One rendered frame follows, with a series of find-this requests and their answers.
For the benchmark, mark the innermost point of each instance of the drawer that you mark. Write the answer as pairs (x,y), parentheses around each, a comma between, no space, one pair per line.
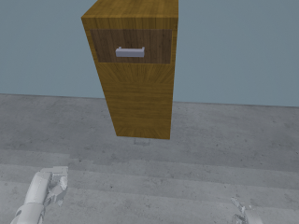
(157,44)

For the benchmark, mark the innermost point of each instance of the robot right hand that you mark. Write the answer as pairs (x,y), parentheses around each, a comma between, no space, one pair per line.
(250,216)

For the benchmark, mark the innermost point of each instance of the robot left hand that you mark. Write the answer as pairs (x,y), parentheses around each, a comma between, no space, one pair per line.
(43,191)

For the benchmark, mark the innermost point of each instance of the left robot forearm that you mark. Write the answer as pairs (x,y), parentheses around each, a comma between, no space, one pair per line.
(30,213)

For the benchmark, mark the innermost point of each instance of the cabinet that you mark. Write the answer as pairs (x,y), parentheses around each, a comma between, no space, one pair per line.
(139,96)

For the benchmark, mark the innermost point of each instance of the handle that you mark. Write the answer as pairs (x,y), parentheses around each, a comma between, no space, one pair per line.
(130,52)

